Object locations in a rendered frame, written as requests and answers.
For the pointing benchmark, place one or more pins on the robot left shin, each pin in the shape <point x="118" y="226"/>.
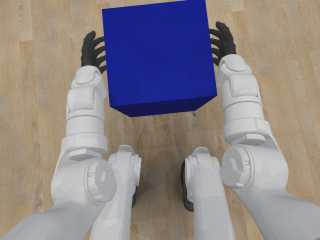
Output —
<point x="124" y="148"/>

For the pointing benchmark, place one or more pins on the right robot forearm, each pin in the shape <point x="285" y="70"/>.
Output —
<point x="242" y="105"/>

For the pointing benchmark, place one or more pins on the left robot hand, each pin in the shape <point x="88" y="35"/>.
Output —
<point x="90" y="54"/>

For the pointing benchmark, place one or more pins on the robot left upper arm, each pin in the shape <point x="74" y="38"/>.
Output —
<point x="79" y="191"/>

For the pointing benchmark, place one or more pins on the right robot hand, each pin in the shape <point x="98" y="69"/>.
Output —
<point x="225" y="43"/>

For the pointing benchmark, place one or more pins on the robot right upper arm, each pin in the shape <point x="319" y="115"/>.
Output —
<point x="258" y="176"/>

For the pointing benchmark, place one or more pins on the carton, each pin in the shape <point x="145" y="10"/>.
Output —
<point x="158" y="58"/>

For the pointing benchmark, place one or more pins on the robot left thigh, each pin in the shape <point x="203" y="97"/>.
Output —
<point x="114" y="221"/>

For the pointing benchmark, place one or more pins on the left robot forearm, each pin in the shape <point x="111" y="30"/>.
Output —
<point x="85" y="137"/>

